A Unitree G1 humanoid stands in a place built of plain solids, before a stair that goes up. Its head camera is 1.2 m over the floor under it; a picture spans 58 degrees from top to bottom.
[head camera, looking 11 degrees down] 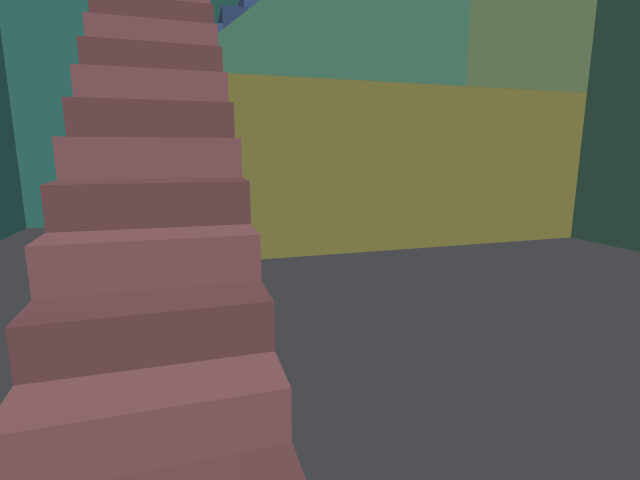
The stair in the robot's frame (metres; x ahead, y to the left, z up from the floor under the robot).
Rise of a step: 0.18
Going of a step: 0.23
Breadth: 0.76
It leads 17 degrees to the left of straight ahead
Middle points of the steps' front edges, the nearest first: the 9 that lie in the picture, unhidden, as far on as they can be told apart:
1.02 0.44 0.55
1.24 0.51 0.73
1.46 0.58 0.92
1.68 0.65 1.10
1.90 0.72 1.28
2.12 0.79 1.46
2.34 0.86 1.64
2.56 0.93 1.82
2.79 1.00 2.01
